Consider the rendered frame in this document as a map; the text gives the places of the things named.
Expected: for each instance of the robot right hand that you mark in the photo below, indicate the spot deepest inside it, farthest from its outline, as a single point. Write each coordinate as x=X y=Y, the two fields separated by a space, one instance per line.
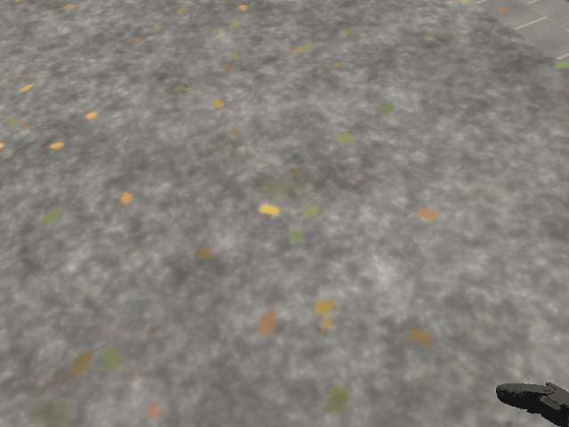
x=551 y=401

